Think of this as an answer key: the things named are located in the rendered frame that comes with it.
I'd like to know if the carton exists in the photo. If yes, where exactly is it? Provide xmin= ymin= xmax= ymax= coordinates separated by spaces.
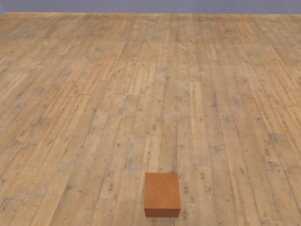
xmin=144 ymin=172 xmax=182 ymax=218

